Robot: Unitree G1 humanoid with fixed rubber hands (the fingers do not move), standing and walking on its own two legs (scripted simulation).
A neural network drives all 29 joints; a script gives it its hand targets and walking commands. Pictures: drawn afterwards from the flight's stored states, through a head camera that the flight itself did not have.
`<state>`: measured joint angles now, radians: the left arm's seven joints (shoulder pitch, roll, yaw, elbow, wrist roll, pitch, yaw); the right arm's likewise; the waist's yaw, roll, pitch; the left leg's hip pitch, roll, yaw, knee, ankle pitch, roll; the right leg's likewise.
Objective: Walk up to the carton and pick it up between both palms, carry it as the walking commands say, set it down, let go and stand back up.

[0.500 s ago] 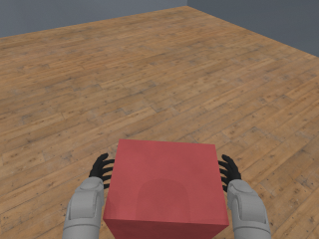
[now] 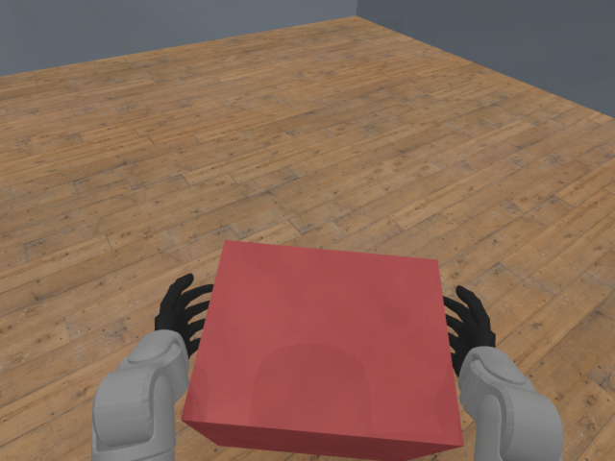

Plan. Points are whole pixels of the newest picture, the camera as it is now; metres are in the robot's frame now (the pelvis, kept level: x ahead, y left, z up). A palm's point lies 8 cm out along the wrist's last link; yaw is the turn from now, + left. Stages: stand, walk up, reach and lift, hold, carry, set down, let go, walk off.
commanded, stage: carry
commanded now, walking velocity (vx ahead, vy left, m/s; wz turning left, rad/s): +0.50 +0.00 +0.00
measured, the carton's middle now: (319, 360) +0.26 +0.00 +0.02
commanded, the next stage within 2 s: none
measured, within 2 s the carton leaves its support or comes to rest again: neither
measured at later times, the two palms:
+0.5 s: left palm (203, 199) +0.51 +0.20 +0.07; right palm (411, 213) +0.49 -0.15 +0.08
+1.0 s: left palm (212, 101) +0.82 +0.24 +0.10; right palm (366, 113) +0.81 -0.10 +0.09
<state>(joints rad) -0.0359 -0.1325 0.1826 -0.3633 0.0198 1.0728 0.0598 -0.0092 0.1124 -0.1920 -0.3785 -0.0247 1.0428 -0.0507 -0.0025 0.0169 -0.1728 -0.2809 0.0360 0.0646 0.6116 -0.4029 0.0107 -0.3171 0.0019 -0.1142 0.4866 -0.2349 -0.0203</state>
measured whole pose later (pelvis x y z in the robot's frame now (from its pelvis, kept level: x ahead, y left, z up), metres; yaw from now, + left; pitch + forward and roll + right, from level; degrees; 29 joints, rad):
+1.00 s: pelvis +0.59 +0.07 +0.01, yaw +0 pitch +5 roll -2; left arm 0.08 -0.12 0.16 -0.52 -0.01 1.15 0.06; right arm 0.09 0.14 -0.14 -0.53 -0.03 1.12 -0.06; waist -0.01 0.06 -0.14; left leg -0.13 0.06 0.14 0.37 -0.33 0.01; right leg -0.43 -0.03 -0.15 0.74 -0.49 0.01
